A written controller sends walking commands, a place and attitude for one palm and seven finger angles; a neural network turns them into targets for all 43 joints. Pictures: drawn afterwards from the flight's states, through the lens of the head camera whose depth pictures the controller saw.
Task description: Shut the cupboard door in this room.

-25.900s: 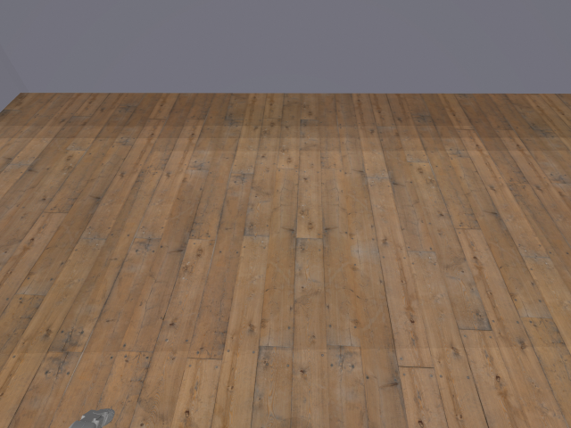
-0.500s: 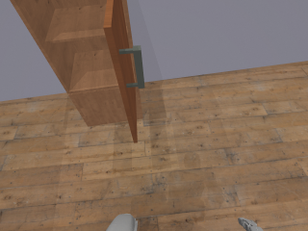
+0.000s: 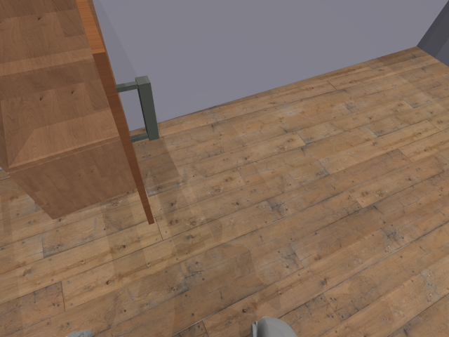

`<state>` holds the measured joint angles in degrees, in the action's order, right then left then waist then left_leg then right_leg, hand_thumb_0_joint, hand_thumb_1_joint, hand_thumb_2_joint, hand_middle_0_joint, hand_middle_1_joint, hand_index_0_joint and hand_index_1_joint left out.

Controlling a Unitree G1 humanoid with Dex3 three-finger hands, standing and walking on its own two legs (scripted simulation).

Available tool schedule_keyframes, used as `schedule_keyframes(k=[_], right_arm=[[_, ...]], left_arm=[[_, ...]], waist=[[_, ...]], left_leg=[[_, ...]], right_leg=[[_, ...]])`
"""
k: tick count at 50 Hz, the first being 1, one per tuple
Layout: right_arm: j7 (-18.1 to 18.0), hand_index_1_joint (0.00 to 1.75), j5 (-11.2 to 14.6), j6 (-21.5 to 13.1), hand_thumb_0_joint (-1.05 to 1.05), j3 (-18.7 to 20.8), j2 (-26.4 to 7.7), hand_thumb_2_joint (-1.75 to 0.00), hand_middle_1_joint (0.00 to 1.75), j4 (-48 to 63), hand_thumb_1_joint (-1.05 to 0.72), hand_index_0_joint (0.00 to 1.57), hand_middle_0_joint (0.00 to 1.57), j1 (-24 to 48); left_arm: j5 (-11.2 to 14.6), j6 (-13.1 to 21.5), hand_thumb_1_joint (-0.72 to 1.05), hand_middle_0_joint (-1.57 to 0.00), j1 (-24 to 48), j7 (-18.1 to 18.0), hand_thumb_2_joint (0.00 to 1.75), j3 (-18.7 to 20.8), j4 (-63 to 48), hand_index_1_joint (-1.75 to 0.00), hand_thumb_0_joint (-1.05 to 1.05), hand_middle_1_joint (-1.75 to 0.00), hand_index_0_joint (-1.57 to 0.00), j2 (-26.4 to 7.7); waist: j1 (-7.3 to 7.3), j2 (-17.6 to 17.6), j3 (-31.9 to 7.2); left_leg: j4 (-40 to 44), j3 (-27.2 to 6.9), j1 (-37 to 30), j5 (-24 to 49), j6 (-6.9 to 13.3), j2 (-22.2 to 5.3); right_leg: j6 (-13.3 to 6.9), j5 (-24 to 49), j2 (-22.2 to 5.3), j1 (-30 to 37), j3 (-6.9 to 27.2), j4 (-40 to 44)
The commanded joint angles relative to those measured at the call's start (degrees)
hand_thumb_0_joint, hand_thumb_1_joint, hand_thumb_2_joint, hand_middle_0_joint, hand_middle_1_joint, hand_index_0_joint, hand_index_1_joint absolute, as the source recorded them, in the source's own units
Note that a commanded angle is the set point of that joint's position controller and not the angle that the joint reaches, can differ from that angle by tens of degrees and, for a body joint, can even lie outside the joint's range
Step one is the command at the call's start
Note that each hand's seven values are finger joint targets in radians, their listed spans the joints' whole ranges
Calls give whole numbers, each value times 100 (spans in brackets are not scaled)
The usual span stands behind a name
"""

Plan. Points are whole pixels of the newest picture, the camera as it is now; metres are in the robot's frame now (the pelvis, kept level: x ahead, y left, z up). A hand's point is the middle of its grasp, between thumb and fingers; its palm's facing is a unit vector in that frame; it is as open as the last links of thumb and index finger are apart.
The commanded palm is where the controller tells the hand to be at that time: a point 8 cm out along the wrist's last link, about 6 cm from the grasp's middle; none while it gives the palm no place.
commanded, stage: walk around to get in front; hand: left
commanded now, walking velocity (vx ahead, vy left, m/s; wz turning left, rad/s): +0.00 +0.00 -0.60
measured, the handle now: (138, 113) +0.50 +0.23 +0.06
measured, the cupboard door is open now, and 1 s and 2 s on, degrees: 86 86 86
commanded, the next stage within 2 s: none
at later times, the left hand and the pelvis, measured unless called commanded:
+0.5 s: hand (176, 313) +0.18 +0.10 -0.16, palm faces -0.33 -0.91 -0.26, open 7.4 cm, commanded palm none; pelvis +0.01 -0.05 -0.01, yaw -19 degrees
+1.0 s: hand (182, 268) +0.27 +0.11 -0.18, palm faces -0.55 -0.82 -0.17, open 7.4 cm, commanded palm none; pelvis +0.10 -0.03 +0.00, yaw -37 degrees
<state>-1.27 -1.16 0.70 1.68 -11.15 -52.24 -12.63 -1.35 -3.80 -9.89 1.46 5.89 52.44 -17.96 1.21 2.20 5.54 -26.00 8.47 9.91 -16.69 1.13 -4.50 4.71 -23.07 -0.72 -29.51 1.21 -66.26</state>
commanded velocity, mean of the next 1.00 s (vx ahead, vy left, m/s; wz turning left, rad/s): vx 0.13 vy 0.00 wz -0.60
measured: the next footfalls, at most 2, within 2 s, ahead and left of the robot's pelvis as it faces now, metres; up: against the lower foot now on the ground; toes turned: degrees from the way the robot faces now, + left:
right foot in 0.24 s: +0.02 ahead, -0.15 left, +0.00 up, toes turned -15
left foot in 0.72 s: +0.12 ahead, +0.06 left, +0.00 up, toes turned -23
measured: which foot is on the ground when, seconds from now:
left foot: down 0.00-0.24, up 0.26-0.70, down 0.72-1.00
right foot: up 0.00-0.22, down 0.24-0.72, up 0.74-1.00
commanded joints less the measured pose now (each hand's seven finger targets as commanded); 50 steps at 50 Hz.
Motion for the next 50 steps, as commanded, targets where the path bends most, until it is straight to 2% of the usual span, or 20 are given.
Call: schedule_keyframes(k=[1, 7, 9, 10, 11, 12, 13, 15, 18, 29, 31, 33, 34, 35, 36, 37, 39, 42, 46, 50], right_arm=[[-70, 30, 3, -155, 0, 361, -1150, -90, 30, 211, -90, 20, 20, -513], [-5, 30, -31, -108, 0, 488, -1330, -90, 30, 37, -90, 20, 20, -581], [13, 30, -7, -110, 0, 512, -1343, -90, 30, 23, -90, 20, 20, -503], [41, 30, 34, -104, 0, 505, -1344, -90, 30, 55, -90, 20, 20, -498], [78, 30, 86, -78, 0, 436, -1087, -90, 30, 162, -90, 20, 20, -568], [73, 30, 82, -22, 0, 289, -670, -90, 30, 489, -90, 20, 20, -173], [-34, 30, 91, 62, 0, 280, -798, -90, 30, 551, -90, 20, 20, 152], [-32, 30, 54, 109, 0, 298, -855, -90, 30, 422, -90, 20, 20, 247], [14, 30, 7, 144, 0, 310, -832, -90, 30, 205, -90, 20, 20, -15], [7, 30, 64, 37, 0, 263, -783, -90, 30, 557, -90, 20, 20, 701], [7, 30, 80, -21, 0, 244, -759, -90, 30, 635, -90, 20, 20, 691], [3, 30, 74, -91, 0, 248, -774, -90, 30, 555, -90, 20, 20, 287], [-9, 30, 68, -151, 0, 254, -830, -90, 30, 461, -90, 20, 20, -117], [-41, 30, 36, -216, 0, 322, -1195, -90, 30, 372, -90, 20, 20, -474], [-30, 30, -60, -218, 0, 446, -1836, -90, 30, 390, -90, 20, 20, -784], [-35, 30, -45, -203, 0, 437, -1850, -90, 30, 396, -90, 20, 20, -681], [-20, 30, -47, -265, 0, 285, -1288, -90, 30, 459, -90, 20, 20, -253], [-28, 30, 3, -385, 0, 200, -908, -90, 30, 383, -90, 20, 20, -321], [-52, 30, 31, -472, 0, 201, -765, -90, 30, 85, -90, 20, 20, -988], [-58, 30, 14, -495, 0, 214, -673, -90, 30, -180, -90, 20, 20, -1408]], left_arm=[[42, 80, 90, -20, 456, 66, 90, -62, -522, -30, 0, -30, -20, -86], [41, 150, 90, -20, 732, 74, 90, -129, -548, -30, 0, -30, -20, 23], [44, 208, 90, -20, 408, 44, 90, -100, -474, -30, 0, -30, -20, -57], [38, 260, 90, -20, 1, 10, 90, -80, -368, -30, 0, -30, -20, -228], [-8, 336, 90, -20, -543, -68, 90, 21, -217, -30, 0, -30, -20, -770], [35, 339, 90, -20, -881, -159, 90, 151, -118, -30, 0, -30, -20, -1332], [121, 300, 90, -20, -988, -226, 90, 150, -94, -30, 0, -30, -20, -1228], [103, 228, 90, -20, -200, -278, 90, 95, -328, -30, 0, -30, -20, -879], [81, 297, 90, -20, 164, -233, 90, -5, -484, -30, 0, -30, -20, -672], [19, 300, 90, -20, -241, -205, 90, 83, -456, -30, 0, -30, -20, -776], [15, 292, 90, -20, -216, -194, 90, 93, -460, -30, 0, -30, -20, -808], [36, 285, 90, -20, 2, -146, 90, 88, -483, -30, 0, -30, -20, -816], [56, 278, 90, -20, 171, -134, 90, 72, -523, -30, 0, -30, -20, -737], [74, 270, 90, -20, 131, -97, 90, -10, -583, -30, 0, -30, -20, -359], [88, 276, 90, -20, 2, -21, 90, -73, -736, -30, 0, -30, -20, -8], [6, 285, 90, -20, 220, -2, 90, -12, -764, -30, 0, -30, -20, -258], [-51, 305, 90, -20, 241, 113, 90, 73, -569, -30, 0, -30, -20, -292], [-57, 267, 90, -20, -176, 182, 90, 9, -314, -30, 0, -30, -20, -24], [-38, 246, 90, -20, -26, 166, 90, -48, -302, -30, 0, -30, -20, 182], [-31, 228, 90, -20, 499, 191, 90, -100, -389, -30, 0, -30, -20, 278]], waist=[[-312, -1179, -588], [-438, -1566, -616], [-231, -1475, -773], [-9, -1116, -958], [241, 102, -1336], [390, 1478, -1341], [470, 1025, -1278], [167, 817, -793], [-105, 557, -704], [61, 664, -888], [41, 695, -898], [-160, 703, -908], [-376, 570, -928], [-513, -528, -1033], [-593, -2229, -918], [-630, -1982, -575], [-289, -1207, 134], [-112, -1018, -79], [-197, -975, -174], [-331, -1001, 86]], left_leg=[[451, -682, -1217, 3598, 663, -1426], [22, -191, -963, 3775, 514, -1600], [-438, 47, -813, 3829, 252, -1558], [-1113, 263, -427, 3633, 5, -1485], [-2316, 526, 920, 2031, -348, -1186], [-3772, 329, 2381, -1918, -647, -298], [-4157, -635, 2389, -2132, -561, -303], [-4335, -897, 2534, -1326, -575, -450], [-4045, -738, 2160, -618, -690, -331], [-2454, -780, 1805, -758, -653, 107], [-1827, -776, 1337, -877, -582, 192], [-877, -619, 502, -506, -503, 339], [-40, -637, -379, -100, -456, 290], [795, -1466, -1405, -652, -238, -520], [1417, -3293, -1825, -1564, 259, -2120], [1756, -3741, -1124, -2127, 593, -2662], [1860, -2696, -269, -1862, 362, -1885], [1518, -1107, -509, 208, 42, -1254], [1191, -401, -1091, 2106, -5, -1254], [1236, -180, -1342, 2306, 219, -1445]], right_leg=[[32, -171, -184, -516, -238, 588], [-240, -314, -46, 519, -693, 2277], [-381, 372, 31, 1162, -761, 3253], [-466, 1202, -5, 2005, -727, 4043], [-801, 2874, -965, 3527, 406, 4349], [-1518, 5747, -2367, 3843, 2141, 4208], [-1785, 5774, -2302, 3355, 1931, 4204], [-1641, 4081, -1730, 2799, 1592, 4357], [-1348, 3903, -1234, 2323, 1091, 4418], [-1589, 3510, -1026, 2425, 2028, 4353], [-1573, 2933, -1043, 2199, 2287, 4402], [-1394, 1787, -820, 1721, 2323, 4339], [-1197, 1118, -589, 1099, 2225, 4042], [-891, 53, 44, 101, 1679, 3153], [-504, -1415, 721, -1100, 551, 1606], [-410, -1194, 175, -1266, 420, 774], [-368, -207, -62, -1070, 246, 35], [-240, 789, -158, -955, -10, -411], [-170, 1055, -235, -1315, -194, -450], [-165, 1110, -409, -1637, -405, 102]])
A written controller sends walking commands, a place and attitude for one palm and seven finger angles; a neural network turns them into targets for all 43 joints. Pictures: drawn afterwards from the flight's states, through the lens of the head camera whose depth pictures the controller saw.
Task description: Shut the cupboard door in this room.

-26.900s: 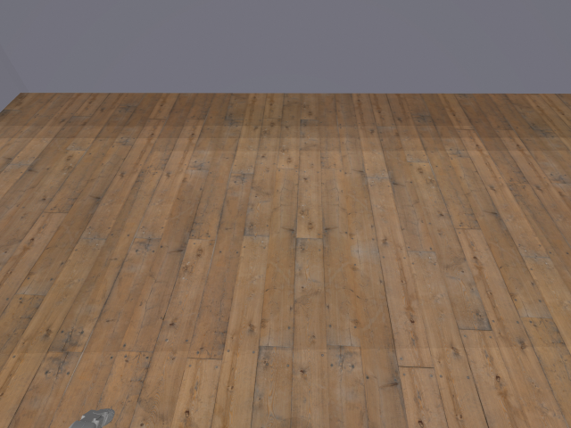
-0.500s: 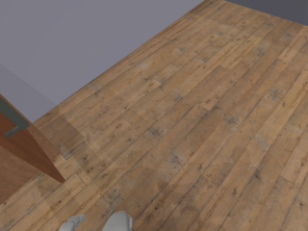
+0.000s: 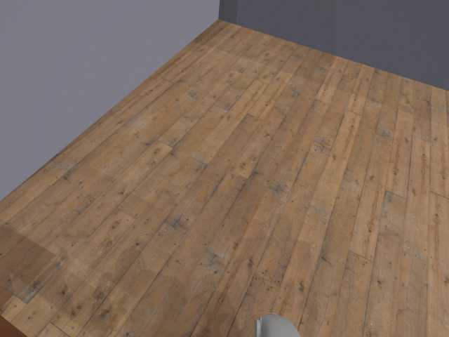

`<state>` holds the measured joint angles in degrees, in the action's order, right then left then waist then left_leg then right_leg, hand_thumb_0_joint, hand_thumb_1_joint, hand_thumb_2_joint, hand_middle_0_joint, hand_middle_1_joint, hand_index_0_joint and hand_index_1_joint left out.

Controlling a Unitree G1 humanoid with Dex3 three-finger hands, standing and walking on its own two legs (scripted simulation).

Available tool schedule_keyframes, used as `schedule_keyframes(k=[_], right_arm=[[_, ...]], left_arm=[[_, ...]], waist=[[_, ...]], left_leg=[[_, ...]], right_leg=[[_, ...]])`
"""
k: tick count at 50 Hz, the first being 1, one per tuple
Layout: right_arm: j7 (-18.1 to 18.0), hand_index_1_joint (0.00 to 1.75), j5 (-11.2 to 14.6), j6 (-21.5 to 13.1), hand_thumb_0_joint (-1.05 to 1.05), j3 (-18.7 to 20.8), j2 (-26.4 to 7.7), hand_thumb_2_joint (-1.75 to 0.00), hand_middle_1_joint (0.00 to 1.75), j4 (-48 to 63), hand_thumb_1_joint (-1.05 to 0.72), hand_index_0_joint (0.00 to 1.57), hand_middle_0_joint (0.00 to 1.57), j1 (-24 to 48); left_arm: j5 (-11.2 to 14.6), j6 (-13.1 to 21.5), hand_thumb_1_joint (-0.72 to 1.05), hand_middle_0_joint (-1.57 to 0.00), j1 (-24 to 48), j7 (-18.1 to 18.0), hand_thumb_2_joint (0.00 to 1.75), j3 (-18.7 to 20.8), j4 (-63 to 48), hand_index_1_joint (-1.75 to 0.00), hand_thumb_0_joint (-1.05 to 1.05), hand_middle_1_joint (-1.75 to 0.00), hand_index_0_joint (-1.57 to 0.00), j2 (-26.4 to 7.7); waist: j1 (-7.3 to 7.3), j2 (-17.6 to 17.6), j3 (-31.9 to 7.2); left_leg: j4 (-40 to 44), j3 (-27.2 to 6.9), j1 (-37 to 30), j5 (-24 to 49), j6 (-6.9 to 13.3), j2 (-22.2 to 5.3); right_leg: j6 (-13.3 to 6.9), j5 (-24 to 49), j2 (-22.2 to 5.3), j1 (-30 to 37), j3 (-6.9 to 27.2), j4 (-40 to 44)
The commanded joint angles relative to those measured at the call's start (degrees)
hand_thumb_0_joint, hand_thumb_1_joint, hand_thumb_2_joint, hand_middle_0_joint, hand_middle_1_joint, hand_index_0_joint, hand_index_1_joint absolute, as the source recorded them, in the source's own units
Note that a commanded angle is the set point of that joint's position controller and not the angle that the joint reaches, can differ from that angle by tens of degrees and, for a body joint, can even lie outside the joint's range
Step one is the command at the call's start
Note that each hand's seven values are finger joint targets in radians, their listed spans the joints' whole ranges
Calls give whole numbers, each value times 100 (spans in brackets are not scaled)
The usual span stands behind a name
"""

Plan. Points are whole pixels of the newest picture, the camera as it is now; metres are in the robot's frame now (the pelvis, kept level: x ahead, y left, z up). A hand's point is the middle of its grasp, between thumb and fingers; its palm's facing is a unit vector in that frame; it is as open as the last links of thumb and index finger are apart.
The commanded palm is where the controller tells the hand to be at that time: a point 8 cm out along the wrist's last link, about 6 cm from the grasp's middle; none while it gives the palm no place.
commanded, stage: walk around to get in front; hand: left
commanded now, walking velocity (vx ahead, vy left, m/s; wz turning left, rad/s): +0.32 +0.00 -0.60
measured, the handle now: out of the picture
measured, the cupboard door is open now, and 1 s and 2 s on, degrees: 86 86 86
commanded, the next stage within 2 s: none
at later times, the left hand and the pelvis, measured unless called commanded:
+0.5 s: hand (196, 250) +0.33 +0.08 -0.17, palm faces -0.28 -0.93 -0.24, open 7.3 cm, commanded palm none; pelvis +0.19 -0.09 -0.01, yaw -16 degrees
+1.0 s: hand (205, 200) +0.48 +0.07 -0.19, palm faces -0.31 -0.94 -0.15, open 7.4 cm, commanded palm none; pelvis +0.43 -0.09 -0.01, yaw -23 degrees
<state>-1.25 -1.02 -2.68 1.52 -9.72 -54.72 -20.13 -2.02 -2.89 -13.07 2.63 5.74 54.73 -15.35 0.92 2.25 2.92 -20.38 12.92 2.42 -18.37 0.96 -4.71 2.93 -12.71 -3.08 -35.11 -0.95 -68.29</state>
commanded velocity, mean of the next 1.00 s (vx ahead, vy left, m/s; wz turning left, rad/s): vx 0.36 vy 0.00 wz -0.27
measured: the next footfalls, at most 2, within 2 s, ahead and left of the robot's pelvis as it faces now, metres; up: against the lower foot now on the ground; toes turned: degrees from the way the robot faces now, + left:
right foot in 0.26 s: +0.22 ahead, -0.15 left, +0.00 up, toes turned -18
left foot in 0.82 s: +0.51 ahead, -0.03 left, +0.00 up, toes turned -12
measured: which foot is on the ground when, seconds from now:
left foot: down 0.00-0.28, up 0.30-0.80, down 0.82-1.00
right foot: up 0.00-0.24, down 0.26-0.82, up 0.84-1.00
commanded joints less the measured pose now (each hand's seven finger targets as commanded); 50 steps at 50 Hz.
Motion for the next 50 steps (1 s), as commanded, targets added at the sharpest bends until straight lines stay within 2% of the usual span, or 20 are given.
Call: schedule_keyframes(k=[1, 5, 8, 10, 12, 13, 14, 15, 17, 21, 29, 35, 38, 39, 40, 41, 42, 45, 47, 50], right_arm=[[-60, 30, -16, -160, 0, 237, -807, -90, 30, -5, -90, 20, 20, -736], [-57, 30, -81, -142, 0, 269, -799, -90, 30, -279, -90, 20, 20, -1134], [-39, 30, -74, -137, 0, 293, -889, -90, 30, -353, -90, 20, 20, -1070], [-21, 30, -36, -137, 0, 339, -1050, -90, 30, -316, -90, 20, 20, -906], [30, 30, 53, -125, 0, 353, -1188, -90, 30, -191, -90, 20, 20, -535], [96, 30, 163, -121, 0, 270, -768, -90, 30, -33, -90, 20, 20, -538], [40, 30, 176, -112, 0, 236, -516, -90, 30, 189, -90, 20, 20, -318], [28, 30, 141, -88, 0, 257, -720, -90, 30, 267, -90, 20, 20, -98], [57, 30, 22, -23, 0, 291, -681, -90, 30, 145, -90, 20, 20, 240], [91, 30, -72, 166, 0, 238, -415, -90, 30, -145, -90, 20, 20, -427], [227, 30, -63, 82, 0, 212, -458, -90, 30, 304, -90, 20, 20, 1191], [314, 30, -20, -26, 0, 136, -353, -90, 30, 538, -90, 20, 20, 2170], [222, 30, -46, -96, 0, 191, -520, -90, 30, 257, -90, 20, 20, 1295], [162, 30, -74, -123, 0, 252, -734, -90, 30, -22, -90, 20, 20, 455], [106, 30, -141, -161, 0, 391, -1301, -90, 30, -237, -90, 20, 20, -468], [104, 30, -129, -132, 0, 461, -1702, -90, 30, -362, -90, 20, 20, -913], [55, 30, -38, -95, 0, 421, -1495, -90, 30, -385, -90, 20, 20, -704], [48, 30, -39, -181, 0, 222, -635, -90, 30, -238, -90, 20, 20, 121], [30, 30, -29, -246, 0, 200, -524, -90, 30, -300, -90, 20, 20, 169], [17, 30, -11, -288, 0, 233, -386, -90, 30, -374, -90, 20, 20, -8]], left_arm=[[30, 139, 90, -20, 977, 86, 90, -110, -655, -30, 0, -30, -20, 73], [42, 208, 90, -20, 1696, 103, 90, -192, -806, -30, 0, -30, -20, 180], [51, 285, 90, -20, 1630, 73, 90, -214, -811, -30, 0, -30, -20, 222], [50, 350, 90, -20, 874, 11, 90, -165, -609, -30, 0, -30, -20, 35], [17, 468, 90, -20, -755, -59, 90, -9, -96, -30, 0, -30, -20, -407], [19, 527, 90, -20, -1419, -142, 90, 110, 105, -30, 0, -30, -20, -1077], [185, 509, 90, -20, -1555, -193, 90, 156, 204, -30, 0, -30, -20, -1420], [228, 487, 90, -20, -1213, -245, 90, 175, 26, -30, 0, -30, -20, -1371], [231, 522, 90, -20, -311, -259, 90, 2, -141, -30, 0, -30, -20, -846], [103, 697, 90, -20, 112, -274, 90, -97, -122, -30, 0, -30, -20, -500], [118, 840, 90, -20, -772, -289, 90, -184, 266, -30, 0, -30, -20, -196], [97, 806, 90, -20, -1241, -384, 90, -228, 554, -30, 0, -30, -20, -258], [123, 805, 90, -20, -1029, -393, 90, -202, 612, -30, 0, -30, -20, -390], [156, 810, 90, -20, -940, -384, 90, -197, 614, -30, 0, -30, -20, -381], [195, 804, 90, -20, -1034, -352, 90, -207, 556, -30, 0, -30, -20, -142], [223, 841, 90, -20, -1234, -298, 90, -268, 461, -30, 0, -30, -20, 116], [169, 800, 90, -20, -1073, -350, 90, -262, 496, -30, 0, -30, -20, 0], [72, 665, 90, -20, -442, -194, 90, -220, 498, -30, 0, -30, -20, 169], [25, 509, 90, -20, -697, -177, 90, -219, 551, -30, 0, -30, -20, 406], [1, 395, 90, -20, -583, -159, 90, -176, 473, -30, 0, -30, -20, 480]], waist=[[-322, -1006, 425], [-577, -1116, 579], [-410, -1165, 473], [-52, -1200, -45], [777, -969, -998], [1000, 231, -1557], [823, 679, -1864], [734, 480, -1689], [272, -391, -325], [-340, 129, -341], [31, 359, 86], [294, 330, 122], [-227, 254, -340], [-595, 132, -745], [-861, -840, -1397], [-779, -1889, -1627], [-731, -1646, -1508], [-313, -519, 64], [-82, -694, 31], [-6, -771, 160]], left_leg=[[705, -531, -652, 2486, 294, -1465], [608, -281, -1031, 2978, 418, -1561], [187, 185, -1000, 4706, 353, -1548], [-831, 425, -1007, 6250, 250, -1569], [-2850, 569, 216, 5361, -81, -1308], [-4642, 378, 2177, 937, -306, -668], [-6222, -284, 3431, -1795, -451, -39], [-6504, -1153, 3477, -1142, -338, -200], [-6119, -1289, 3482, -136, -340, -633], [-5118, -1135, 2845, 281, -472, -614], [-3708, -1060, 3786, 877, -523, -426], [-2027, -794, 3239, 657, -308, -96], [-1104, -495, 1667, 743, -120, 346], [-801, -652, 275, 1252, 21, 247], [-711, -2066, -1253, 1791, 403, -954], [-218, -3651, -1999, 2381, 1036, -2344], [214, -3751, -1541, 1529, 1088, -2396], [765, -2456, 496, 774, 756, -1727], [872, -1693, 799, 1131, 616, -1390], [1096, -1264, 964, 1238, 565, -1185]], right_leg=[[2, 102, -213, -1117, -267, 575], [-163, -89, -137, -950, -622, 1787], [-471, -267, 182, -171, -931, 2591], [-720, -469, 504, 908, -1090, 3050], [-914, 436, 497, 3631, -934, 3857], [-1476, 801, -1032, 5380, 1083, 3965], [-2025, 2197, -2188, 5806, 3052, 4362], [-1953, 1708, -2173, 5026, 3008, 4751], [-1554, 863, -1649, 3210, 2084, 5031], [-1244, 1271, -912, 2030, 951, 5277], [-1287, 2208, -756, 2918, 1071, 5332], [-1288, 3138, -922, 3734, 1099, 5116], [-1071, 4365, -725, 3653, 774, 4083], [-893, 4106, -562, 2996, 632, 3080], [-651, 2081, -10, 1760, 319, 1630], [-543, -1796, 531, 486, -55, -65], [-538, -1811, 302, 142, 376, -715], [-441, -728, -304, 73, 315, -607], [-358, -404, -316, 301, 211, -336], [-243, 90, -395, 112, 99, -28]])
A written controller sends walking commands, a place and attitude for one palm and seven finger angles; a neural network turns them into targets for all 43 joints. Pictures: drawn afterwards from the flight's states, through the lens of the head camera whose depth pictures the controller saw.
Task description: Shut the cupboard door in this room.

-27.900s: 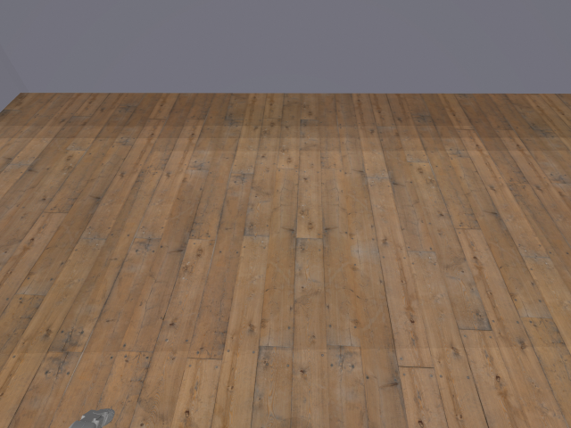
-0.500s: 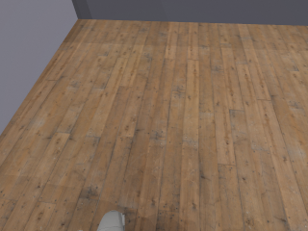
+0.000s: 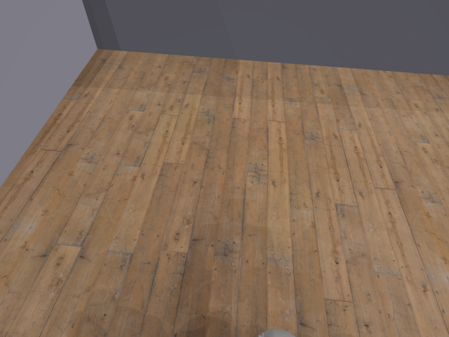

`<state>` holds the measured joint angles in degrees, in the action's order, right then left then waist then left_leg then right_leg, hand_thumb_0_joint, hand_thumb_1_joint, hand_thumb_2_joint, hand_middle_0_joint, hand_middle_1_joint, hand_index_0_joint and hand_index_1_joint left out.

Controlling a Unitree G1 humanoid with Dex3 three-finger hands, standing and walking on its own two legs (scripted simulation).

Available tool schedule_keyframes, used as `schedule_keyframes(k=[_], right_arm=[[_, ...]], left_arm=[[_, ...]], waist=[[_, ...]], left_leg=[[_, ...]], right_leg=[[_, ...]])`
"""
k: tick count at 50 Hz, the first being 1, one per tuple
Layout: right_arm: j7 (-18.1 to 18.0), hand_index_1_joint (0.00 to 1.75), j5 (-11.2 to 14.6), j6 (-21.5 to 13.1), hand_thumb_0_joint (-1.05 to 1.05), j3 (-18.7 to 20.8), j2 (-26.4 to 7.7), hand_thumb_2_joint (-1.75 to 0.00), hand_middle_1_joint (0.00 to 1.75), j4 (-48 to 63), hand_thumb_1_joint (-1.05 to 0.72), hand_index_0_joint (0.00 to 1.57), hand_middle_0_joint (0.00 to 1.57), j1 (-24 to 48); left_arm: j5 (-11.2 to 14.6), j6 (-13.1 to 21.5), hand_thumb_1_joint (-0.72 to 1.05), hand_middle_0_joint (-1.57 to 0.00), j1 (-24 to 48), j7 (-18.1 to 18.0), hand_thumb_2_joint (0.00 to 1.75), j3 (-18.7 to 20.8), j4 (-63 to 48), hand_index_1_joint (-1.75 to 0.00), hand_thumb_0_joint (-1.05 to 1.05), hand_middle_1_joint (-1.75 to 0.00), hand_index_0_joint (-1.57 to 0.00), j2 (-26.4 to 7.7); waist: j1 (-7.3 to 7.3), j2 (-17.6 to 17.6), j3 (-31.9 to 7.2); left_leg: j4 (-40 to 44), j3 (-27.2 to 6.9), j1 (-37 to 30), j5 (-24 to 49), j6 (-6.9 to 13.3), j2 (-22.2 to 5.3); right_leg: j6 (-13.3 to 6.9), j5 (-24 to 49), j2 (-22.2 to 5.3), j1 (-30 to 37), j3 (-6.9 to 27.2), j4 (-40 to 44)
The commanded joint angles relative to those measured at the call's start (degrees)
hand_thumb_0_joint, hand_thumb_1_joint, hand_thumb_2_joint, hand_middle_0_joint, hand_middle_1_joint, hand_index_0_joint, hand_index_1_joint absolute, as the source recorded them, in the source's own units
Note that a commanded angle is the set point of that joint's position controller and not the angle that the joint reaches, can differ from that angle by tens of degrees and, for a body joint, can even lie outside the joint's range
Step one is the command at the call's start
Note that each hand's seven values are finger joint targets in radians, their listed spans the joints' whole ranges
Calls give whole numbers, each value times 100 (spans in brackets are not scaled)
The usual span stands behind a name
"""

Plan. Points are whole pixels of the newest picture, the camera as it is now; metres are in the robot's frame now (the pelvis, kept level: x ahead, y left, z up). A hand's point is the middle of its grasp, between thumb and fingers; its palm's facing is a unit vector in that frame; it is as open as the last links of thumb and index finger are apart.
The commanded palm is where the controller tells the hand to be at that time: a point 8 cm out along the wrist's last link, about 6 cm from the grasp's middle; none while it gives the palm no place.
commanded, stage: walk around to get in front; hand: left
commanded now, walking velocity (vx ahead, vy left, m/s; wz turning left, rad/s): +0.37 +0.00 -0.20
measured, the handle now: out of the picture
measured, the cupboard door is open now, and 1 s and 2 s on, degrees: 86 86 86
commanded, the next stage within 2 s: walk to a spot facing it in 1.24 s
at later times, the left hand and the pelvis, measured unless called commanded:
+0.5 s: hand (192, 250) +0.33 +0.10 -0.16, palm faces -0.03 -0.98 -0.22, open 7.2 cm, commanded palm none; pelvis +0.22 -0.07 +0.00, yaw -4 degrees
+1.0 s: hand (177, 214) +0.43 +0.16 -0.18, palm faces +0.03 -0.99 -0.15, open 7.4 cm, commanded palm none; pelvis +0.44 -0.02 +0.00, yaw -3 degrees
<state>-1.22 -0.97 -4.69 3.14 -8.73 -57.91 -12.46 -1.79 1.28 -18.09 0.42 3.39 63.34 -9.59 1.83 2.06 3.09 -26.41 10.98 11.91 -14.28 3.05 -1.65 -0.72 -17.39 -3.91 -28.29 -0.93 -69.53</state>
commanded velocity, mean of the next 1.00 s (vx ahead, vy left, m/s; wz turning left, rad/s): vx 0.38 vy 0.00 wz -0.06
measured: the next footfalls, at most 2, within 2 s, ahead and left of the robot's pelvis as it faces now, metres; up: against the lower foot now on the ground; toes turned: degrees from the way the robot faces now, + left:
right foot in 0.32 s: +0.27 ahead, -0.16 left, +0.00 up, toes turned -13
left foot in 0.80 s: +0.50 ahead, +0.07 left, +0.00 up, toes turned +8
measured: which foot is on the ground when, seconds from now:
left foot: down 0.00-0.32, up 0.34-0.78, down 0.80-1.00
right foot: up 0.00-0.30, down 0.32-0.82, up 0.84-1.00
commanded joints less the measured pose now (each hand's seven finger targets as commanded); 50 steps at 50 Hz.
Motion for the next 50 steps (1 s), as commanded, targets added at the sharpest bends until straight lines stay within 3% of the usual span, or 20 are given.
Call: schedule_keyframes(k=[1, 11, 13, 14, 15, 16, 17, 18, 20, 23, 27, 35, 36, 38, 39, 40, 41, 44, 46, 50], right_arm=[[12, 30, -10, -99, 0, 70, -561, -90, 30, -61, -90, 20, 20, -779], [25, 30, -86, 2, 0, 113, -739, -90, 30, -498, -90, 20, 20, -1699], [10, 30, -59, 28, 0, 109, -858, -90, 30, -540, -90, 20, 20, -1584], [18, 30, -27, 39, 0, 106, -882, -90, 30, -544, -90, 20, 20, -1503], [77, 30, 26, 31, 0, 100, -804, -90, 30, -499, -90, 20, 20, -1470], [96, 30, 107, 0, 0, 4, -402, -90, 30, -307, -90, 20, 20, -1522], [82, 30, 117, 55, 0, 23, -468, -90, 30, -154, -90, 20, 20, -1193], [91, 30, 90, 91, 0, 69, -442, -90, 30, -140, -90, 20, 20, -941], [115, 30, 9, 171, 0, 102, -381, -90, 30, -184, -90, 20, 20, -709], [150, 30, -48, 321, 0, 73, -189, -90, 30, -350, -90, 20, 20, -1153], [241, 30, -54, 351, 0, 95, -115, -90, 30, -95, -90, 20, 20, -650], [378, 30, -32, 227, 0, 40, -363, -90, 30, 450, -90, 20, 20, 729], [369, 30, -36, 212, 0, 44, -404, -90, 30, 458, -90, 20, 20, 708], [297, 30, -73, 155, 0, 85, -632, -90, 30, 221, -90, 20, 20, -101], [237, 30, -108, 112, 0, 172, -967, -90, 30, -33, -90, 20, 20, -1050], [170, 30, -181, 77, 0, 359, -1727, -90, 30, -208, -90, 20, 20, -1829], [139, 30, -86, 148, 0, 358, -1880, -90, 30, -269, -90, 20, 20, -1975], [78, 30, -44, 87, 0, 161, -1054, -90, 30, 10, -90, 20, 20, -738], [56, 30, -29, 2, 0, 99, -813, -90, 30, 13, -90, 20, 20, -515], [32, 30, 5, -59, 0, 128, -600, -90, 30, -112, -90, 20, 20, -704]], left_arm=[[-16, -50, 90, -20, -7, 77, 90, 67, -448, -30, 0, -30, -20, -97], [15, 53, 90, -20, 1707, 142, 90, -26, -1018, -30, 0, -30, -20, -161], [22, 110, 90, -20, 1156, 125, 90, 6, -862, -30, 0, -30, -20, -295], [6, 170, 90, -20, 391, 105, 90, 47, -605, -30, 0, -30, -20, -465], [-24, 243, 90, -20, -502, 41, 90, 141, -318, -30, 0, -30, -20, -860], [-16, 291, 90, -20, -1328, -53, 90, 321, -101, -30, 0, -30, -20, -1528], [123, 247, 90, -20, -1247, -61, 90, 329, -66, -30, 0, -30, -20, -1780], [128, 243, 90, -20, -723, -63, 90, 313, -229, -30, 0, -30, -20, -1614], [139, 241, 90, -20, 158, -91, 90, 155, -447, -30, 0, -30, -20, -1003], [65, 343, 90, -20, 339, -105, 90, 43, -426, -30, 0, -30, -20, -670], [55, 425, 90, -20, 159, -99, 90, 31, -374, -30, 0, -30, -20, -557], [41, 411, 90, -20, -322, -116, 90, 26, -105, -30, 0, -30, -20, -860], [41, 397, 90, -20, -341, -119, 90, 32, -97, -30, 0, -30, -20, -892], [67, 374, 90, -20, -232, -115, 90, 42, -85, -30, 0, -30, -20, -970], [91, 370, 90, -20, -203, -98, 90, 39, -133, -30, 0, -30, -20, -882], [144, 341, 90, -20, -468, -36, 90, -2, -236, -30, 0, -30, -20, -529], [117, 364, 90, -20, -289, -36, 90, -23, -413, -30, 0, -30, -20, -550], [42, 255, 90, -20, 245, 39, 90, 12, -338, -30, 0, -30, -20, -461], [4, 120, 90, -20, -104, 63, 90, -2, -197, -30, 0, -30, -20, -255], [-6, -29, 90, -20, -72, 58, 90, 55, -299, -30, 0, -30, -20, -180]], waist=[[-49, -737, 167], [-497, -926, 374], [-165, -980, 21], [194, -718, -431], [588, -244, -988], [788, 1097, -1696], [652, 859, -1455], [531, 797, -1093], [100, -4, -122], [-297, 407, -54], [-297, 555, 208], [-7, 374, 430], [-61, 278, 419], [-494, 12, -26], [-881, -466, -636], [-1034, -2038, -1313], [-1008, -2279, -1344], [-523, -893, -131], [-234, -784, -62], [-122, -637, 101]], left_leg=[[1752, -990, -90, 856, 418, -1524], [1223, -429, -1090, 2486, 350, -1626], [458, -245, -1181, 3691, 232, -1601], [-462, -89, -1032, 3952, 59, -1404], [-1719, 25, 33, 3206, -136, -1190], [-3625, 188, 1699, -503, -406, -375], [-4808, -530, 2299, -1954, -371, -193], [-5201, -982, 2568, -1493, -331, -457], [-4870, -1109, 2413, -535, -344, -884], [-4111, -870, 1976, -199, -506, -886], [-3139, -712, 2079, 283, -586, -834], [-1215, -471, 1830, 297, -373, -596], [-1071, -416, 1606, 210, -327, -529], [-521, -209, 281, 276, -223, -219], [-212, -514, -1163, 470, -71, -409], [217, -2613, -2520, 463, 427, -1885], [1006, -3652, -2440, 98, 769, -2559], [1443, -2482, -673, -464, 448, -2049], [1586, -1579, -190, -10, 247, -1718], [1816, -1020, -169, 425, 349, -1568]], right_leg=[[174, 680, -363, -760, 105, 238], [-2, 577, -51, -247, -642, 3163], [-167, 471, 207, 707, -805, 3628], [-237, 771, 373, 1797, -898, 4085], [-450, 963, -136, 3383, -309, 4167], [-1046, 1465, -1860, 4821, 2031, 4446], [-1414, 1686, -2398, 4392, 2778, 5007], [-1249, 948, -2251, 3710, 2506, 5221], [-875, 189, -1780, 2196, 1481, 5547], [-689, 857, -1309, 1529, 413, 5737], [-727, 1060, -1103, 1403, 52, 5957], [-697, 1657, -1334, 2445, -18, 5742], [-692, 1869, -1365, 2482, -39, 5602], [-523, 2911, -1139, 2341, -409, 4383], [-298, 2740, -815, 1741, -694, 3057], [29, 375, 38, 249, -984, 1133], [-11, -1595, 276, -435, -435, 28], [-15, -277, -390, -760, 105, -402], [94, 145, -437, -404, 39, -110], [221, 727, -472, -718, 17, 199]])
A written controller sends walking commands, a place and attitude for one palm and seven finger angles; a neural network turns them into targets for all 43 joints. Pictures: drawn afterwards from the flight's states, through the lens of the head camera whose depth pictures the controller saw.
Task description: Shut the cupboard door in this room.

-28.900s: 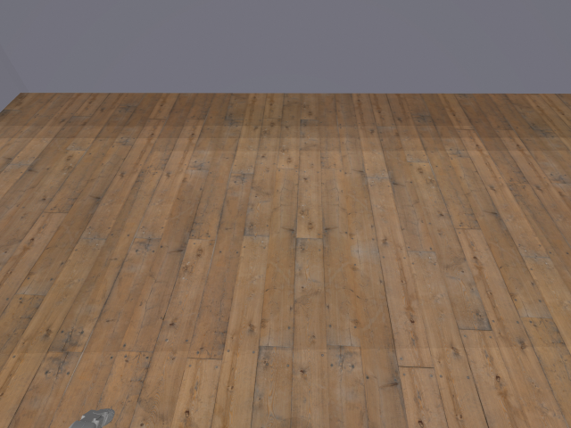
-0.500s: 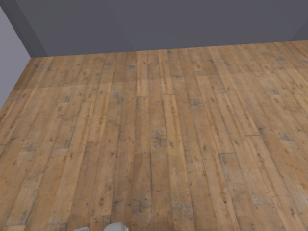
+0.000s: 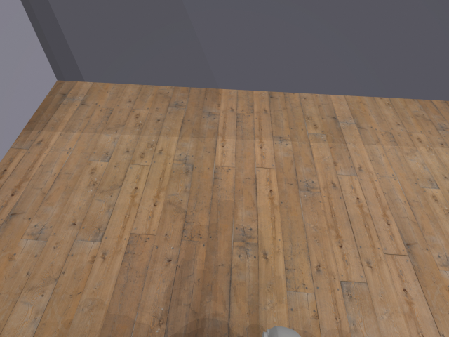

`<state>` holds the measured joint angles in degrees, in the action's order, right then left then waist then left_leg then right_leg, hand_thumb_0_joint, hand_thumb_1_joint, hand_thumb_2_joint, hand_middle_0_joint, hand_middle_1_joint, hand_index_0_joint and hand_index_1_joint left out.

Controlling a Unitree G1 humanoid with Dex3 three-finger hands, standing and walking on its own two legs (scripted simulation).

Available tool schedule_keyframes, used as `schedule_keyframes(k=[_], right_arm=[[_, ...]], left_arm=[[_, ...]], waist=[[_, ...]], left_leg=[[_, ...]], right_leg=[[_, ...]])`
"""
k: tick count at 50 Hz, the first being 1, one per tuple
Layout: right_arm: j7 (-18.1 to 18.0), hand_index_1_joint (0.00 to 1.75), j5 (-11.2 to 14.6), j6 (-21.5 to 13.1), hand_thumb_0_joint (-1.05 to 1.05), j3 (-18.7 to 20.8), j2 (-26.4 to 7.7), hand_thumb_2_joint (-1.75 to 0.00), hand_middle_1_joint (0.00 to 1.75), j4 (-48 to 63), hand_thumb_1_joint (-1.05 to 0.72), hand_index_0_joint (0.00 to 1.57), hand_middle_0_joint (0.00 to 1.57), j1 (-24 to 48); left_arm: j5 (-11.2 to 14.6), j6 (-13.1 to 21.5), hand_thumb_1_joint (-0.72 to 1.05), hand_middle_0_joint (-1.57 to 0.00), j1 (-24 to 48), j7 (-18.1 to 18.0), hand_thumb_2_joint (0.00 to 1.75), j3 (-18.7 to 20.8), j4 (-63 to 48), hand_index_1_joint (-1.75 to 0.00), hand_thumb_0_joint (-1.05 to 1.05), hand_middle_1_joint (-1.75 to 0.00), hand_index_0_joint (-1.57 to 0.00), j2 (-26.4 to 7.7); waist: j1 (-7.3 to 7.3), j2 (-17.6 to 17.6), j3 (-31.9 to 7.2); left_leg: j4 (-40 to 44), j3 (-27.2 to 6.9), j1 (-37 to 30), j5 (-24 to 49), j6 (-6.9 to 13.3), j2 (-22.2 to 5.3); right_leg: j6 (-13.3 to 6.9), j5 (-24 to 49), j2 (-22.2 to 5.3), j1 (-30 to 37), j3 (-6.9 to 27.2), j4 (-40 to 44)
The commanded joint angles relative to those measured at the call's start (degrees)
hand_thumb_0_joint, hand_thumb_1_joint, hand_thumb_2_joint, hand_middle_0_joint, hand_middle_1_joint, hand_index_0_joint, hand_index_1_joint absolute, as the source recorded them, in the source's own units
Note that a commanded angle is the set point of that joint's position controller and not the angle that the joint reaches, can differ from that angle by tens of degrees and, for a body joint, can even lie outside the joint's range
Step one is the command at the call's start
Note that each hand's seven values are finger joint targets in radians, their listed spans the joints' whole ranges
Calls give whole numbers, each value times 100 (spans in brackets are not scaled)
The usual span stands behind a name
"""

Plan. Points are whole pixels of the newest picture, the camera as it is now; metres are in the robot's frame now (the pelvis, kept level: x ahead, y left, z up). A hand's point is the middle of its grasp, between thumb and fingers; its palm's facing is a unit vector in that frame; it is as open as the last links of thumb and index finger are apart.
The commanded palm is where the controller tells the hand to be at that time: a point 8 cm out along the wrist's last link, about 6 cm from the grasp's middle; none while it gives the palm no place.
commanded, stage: walk around to get in front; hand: left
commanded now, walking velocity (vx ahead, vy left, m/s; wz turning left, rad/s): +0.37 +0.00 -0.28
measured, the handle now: out of the picture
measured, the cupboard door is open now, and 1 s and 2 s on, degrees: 86 86 86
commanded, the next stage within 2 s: walk to a spot facing it in 0.24 s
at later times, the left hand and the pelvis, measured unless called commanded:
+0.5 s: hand (197, 253) +0.32 +0.09 -0.16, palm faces -0.04 -0.98 -0.21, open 7.2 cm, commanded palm none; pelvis +0.21 -0.08 -0.01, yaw -3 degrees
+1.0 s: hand (155, 254) +0.32 +0.19 -0.18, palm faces +0.26 -0.94 -0.23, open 7.4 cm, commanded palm none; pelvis +0.29 -0.03 -0.01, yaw +13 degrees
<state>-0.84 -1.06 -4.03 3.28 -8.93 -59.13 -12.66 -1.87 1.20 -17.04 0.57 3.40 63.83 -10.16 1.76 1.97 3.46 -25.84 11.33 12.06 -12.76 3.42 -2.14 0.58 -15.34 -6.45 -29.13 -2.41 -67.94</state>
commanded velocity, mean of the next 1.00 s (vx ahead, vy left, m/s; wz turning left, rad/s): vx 0.10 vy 0.00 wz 0.35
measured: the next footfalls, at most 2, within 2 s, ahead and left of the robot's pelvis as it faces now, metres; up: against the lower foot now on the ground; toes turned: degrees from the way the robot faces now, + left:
right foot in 0.34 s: +0.28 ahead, -0.18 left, +0.00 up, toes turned -14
left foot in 0.80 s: +0.37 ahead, +0.06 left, +0.00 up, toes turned +16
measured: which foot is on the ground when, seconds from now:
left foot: down 0.00-0.34, up 0.36-0.78, down 0.80-1.00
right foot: up 0.00-0.32, down 0.34-0.80, up 0.82-1.00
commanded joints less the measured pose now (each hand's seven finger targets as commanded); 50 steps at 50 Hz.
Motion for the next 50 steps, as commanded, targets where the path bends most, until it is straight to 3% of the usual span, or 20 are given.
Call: schedule_keyframes(k=[1, 7, 11, 13, 15, 16, 17, 18, 19, 21, 23, 28, 35, 38, 39, 40, 41, 42, 46, 50], right_arm=[[-11, 30, 13, -135, 0, 112, -615, -90, 30, -5, -90, 20, 20, -765], [-11, 30, -7, -136, 0, 133, -615, -90, 30, -233, -90, 20, 20, -1242], [-11, 30, -62, -79, 0, 140, -631, -90, 30, -398, -90, 20, 20, -1498], [-19, 30, -66, -45, 0, 156, -714, -90, 30, -436, -90, 20, 20, -1439], [-6, 30, -24, -15, 0, 153, -786, -90, 30, -457, -90, 20, 20, -1324], [49, 30, 41, -28, 0, 135, -674, -90, 30, -419, -90, 20, 20, -1276], [60, 30, 117, -49, 0, 30, -239, -90, 30, -220, -90, 20, 20, -1387], [31, 30, 136, 34, 0, 40, -354, -90, 30, -109, -90, 20, 20, -1069], [20, 30, 117, 71, 0, 62, -284, -90, 30, -114, -90, 20, 20, -950], [26, 30, 50, 168, 0, 46, -208, -90, 30, -205, -90, 20, 20, -734], [36, 30, 32, 310, 0, 15, -97, -90, 30, -353, -90, 20, 20, -1127], [122, 30, 24, 500, 0, 22, -113, -90, 30, -84, -90, 20, 20, -704], [244, 30, 16, 511, 0, 43, -435, -90, 30, 583, -90, 20, 20, 345], [237, 30, -36, 493, 0, 132, -765, -90, 30, 642, -90, 20, 20, -94], [215, 30, -75, 443, 0, 238, -1189, -90, 30, 638, -90, 20, 20, -530], [180, 30, -60, 425, 0, 358, -1827, -90, 30, 697, -90, 20, 20, -814], [98, 30, 15, 458, 0, 355, -1839, -90, 30, 581, -90, 20, 20, -956], [41, 30, 8, 456, 0, 368, -1795, -90, 30, 671, -90, 20, 20, -664], [14, 30, -2, 383, 0, 228, -1366, -90, 30, 1009, -90, 20, 20, 227], [26, 30, 17, 380, 0, 262, -1384, -90, 30, 1011, -90, 20, 20, 134]], left_arm=[[3, -37, 90, -20, -55, 51, 90, 63, -416, -30, 0, -30, -20, -107], [31, -39, 90, -20, 963, 112, 90, 36, -847, -30, 0, -30, -20, -79], [43, 34, 90, -20, 1387, 113, 90, 16, -1019, -30, 0, -30, -20, -64], [36, 83, 90, -20, 1193, 100, 90, 31, -979, -30, 0, -30, -20, -132], [14, 188, 90, -20, -56, 66, 90, 92, -595, -30, 0, -30, -20, -380], [-19, 275, 90, -20, -930, 8, 90, 202, -300, -30, 0, -30, -20, -794], [14, 329, 90, -20, -1535, -82, 90, 343, -138, -30, 0, -30, -20, -1460], [136, 311, 90, -20, -1384, -109, 90, 340, -135, -30, 0, -30, -20, -1577], [114, 305, 90, -20, -784, -129, 90, 288, -294, -30, 0, -30, -20, -1384], [120, 330, 90, -20, -24, -167, 90, 98, -472, -30, 0, -30, -20, -784], [77, 372, 90, -20, 270, -181, 90, -13, -507, -30, 0, -30, -20, -552], [79, 278, 90, -20, 516, -198, 90, -19, -703, -30, 0, -30, -20, -510], [38, 89, 90, -20, 468, -222, 90, 154, -827, -30, 0, -30, -20, -1018], [76, 10, 90, -20, 505, -206, 90, 230, -945, -30, 0, -30, -20, -1200], [116, -23, 90, -20, 439, -182, 90, 231, -1050, -30, 0, -30, -20, -1083], [176, -55, 90, -20, 479, -139, 90, 125, -1316, -30, 0, -30, -20, -715], [102, -153, 90, -20, 689, -210, 90, 94, -1425, -30, 0, -30, -20, -796], [115, -161, 90, -20, 887, -220, 90, 125, -1435, -30, 0, -30, -20, -725], [75, -212, 90, -20, 584, -120, 90, 187, -1223, -30, 0, -30, -20, -755], [65, -268, 90, -20, 584, -131, 90, 200, -1298, -30, 0, -30, -20, -811]], waist=[[-115, -561, 95], [-322, -684, 404], [-458, -846, 455], [-326, -852, 302], [266, -473, -382], [638, 37, -1015], [682, 1436, -1576], [582, 964, -1513], [390, 725, -1243], [59, 77, -412], [-261, 352, -435], [-362, 652, -166], [-139, 594, -81], [-425, 123, -488], [-634, -914, -909], [-695, -2625, -998], [-784, -1992, -1394], [-677, -1583, -1253], [-248, -802, -892], [-258, -699, -865]], left_leg=[[1785, -1022, -279, 382, 376, -1560], [1743, -555, -773, 886, 445, -1598], [1363, -381, -1079, 1626, 372, -1682], [942, -270, -1143, 2346, 287, -1702], [-650, 26, -1012, 3380, 34, -1364], [-2060, 166, 2, 2543, -184, -1085], [-3934, 171, 1728, -1418, -489, -138], [-4884, -730, 2046, -2139, -433, -111], [-5239, -1104, 2253, -1703, -427, -309], [-4852, -1219, 2000, -901, -439, -627], [-4280, -1149, 1627, -686, -525, -598], [-3401, -782, 1579, -365, -682, -489], [-1873, -564, 1450, -504, -568, -457], [-768, -405, 323, 214, -453, -176], [-161, -1222, -647, 1820, -140, -658], [243, -3246, -1281, 4343, 687, -2181], [396, -3560, -1250, 3806, 946, -2324], [398, -3486, -1162, 3034, 941, -2171], [654, -2383, -274, 1778, 517, -1243], [785, -2525, -299, 1612, 540, -1096]], right_leg=[[129, 613, -249, -789, 187, 161], [140, 832, -237, -885, -134, 1878], [-59, 584, 8, -467, -340, 2796], [-201, 349, 204, 129, -507, 3154], [-338, 598, 580, 1804, -763, 3918], [-553, 922, -81, 3323, -21, 4008], [-1217, 2394, -1778, 4633, 2442, 4349], [-1484, 3055, -2142, 4205, 2620, 4716], [-1358, 2796, -2006, 3712, 2174, 4744], [-913, 2913, -1595, 2315, 961, 4913], [-728, 3223, -1340, 1836, 134, 5011], [-680, 3110, -1197, 1506, -635, 5154], [-661, 2599, -1544, 2156, -768, 4629], [-345, 2556, -1398, 2076, -1093, 3287], [6, 1538, -960, 1353, -1276, 2043], [471, -2312, -50, -91, -1186, 471], [390, -2493, 37, -229, -184, -109], [379, -2099, -7, -616, 48, -378], [443, -753, -42, -224, 212, -59], [529, -538, 15, -203, 258, 287]])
